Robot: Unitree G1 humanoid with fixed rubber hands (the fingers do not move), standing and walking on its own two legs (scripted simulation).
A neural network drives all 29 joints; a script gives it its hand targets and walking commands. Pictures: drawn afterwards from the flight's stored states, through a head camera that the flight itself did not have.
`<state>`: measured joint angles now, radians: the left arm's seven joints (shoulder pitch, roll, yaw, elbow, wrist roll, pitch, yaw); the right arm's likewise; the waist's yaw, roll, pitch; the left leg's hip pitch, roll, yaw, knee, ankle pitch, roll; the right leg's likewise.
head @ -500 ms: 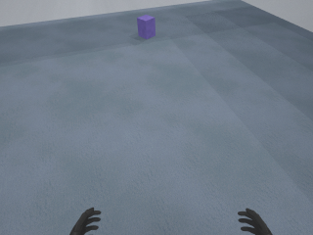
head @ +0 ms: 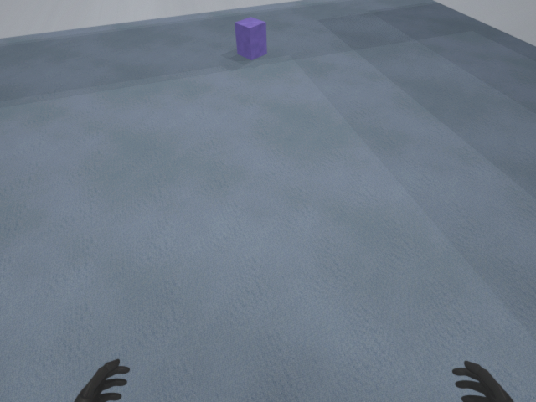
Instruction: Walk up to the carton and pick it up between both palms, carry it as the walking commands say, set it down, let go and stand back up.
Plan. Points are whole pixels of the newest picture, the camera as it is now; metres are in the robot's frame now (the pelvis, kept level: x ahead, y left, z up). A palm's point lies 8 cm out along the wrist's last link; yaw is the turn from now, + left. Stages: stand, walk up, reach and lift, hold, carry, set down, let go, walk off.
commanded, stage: stand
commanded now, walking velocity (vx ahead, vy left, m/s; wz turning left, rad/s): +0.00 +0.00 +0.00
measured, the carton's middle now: (251, 38) +3.02 +0.24 -0.62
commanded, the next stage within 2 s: walk up in 1.56 s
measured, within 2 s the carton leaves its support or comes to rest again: neither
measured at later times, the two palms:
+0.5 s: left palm out of the picture +0.12 +0.30 -0.07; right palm out of the picture +0.12 -0.30 -0.07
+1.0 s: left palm out of the picture +0.10 +0.31 -0.07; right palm out of the picture +0.10 -0.31 -0.07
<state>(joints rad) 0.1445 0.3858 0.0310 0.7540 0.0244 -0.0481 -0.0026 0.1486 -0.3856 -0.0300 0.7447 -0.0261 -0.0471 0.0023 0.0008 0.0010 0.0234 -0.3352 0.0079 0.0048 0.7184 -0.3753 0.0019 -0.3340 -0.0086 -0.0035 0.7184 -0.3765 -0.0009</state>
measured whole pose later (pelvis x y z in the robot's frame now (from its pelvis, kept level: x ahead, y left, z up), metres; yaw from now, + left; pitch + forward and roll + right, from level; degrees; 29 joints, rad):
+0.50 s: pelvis +0.00 +0.00 +0.02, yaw +0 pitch -2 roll +0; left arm 0.10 0.39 0.01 0.93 0.01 -0.04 -0.01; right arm 0.10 -0.39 -0.01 0.92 -0.02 -0.04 0.01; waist 0.00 0.00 0.04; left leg -0.21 0.01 0.01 0.50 -0.26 0.00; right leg -0.21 -0.01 0.00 0.50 -0.26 0.00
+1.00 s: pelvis +0.00 +0.00 +0.03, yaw +0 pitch -2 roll +0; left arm 0.08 0.39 0.00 1.05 0.01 -0.03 0.00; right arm 0.09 -0.39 -0.01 1.04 -0.01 -0.03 0.00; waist 0.00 0.00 0.04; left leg -0.14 0.01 0.01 0.37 -0.19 0.00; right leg -0.14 -0.01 -0.01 0.37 -0.19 0.00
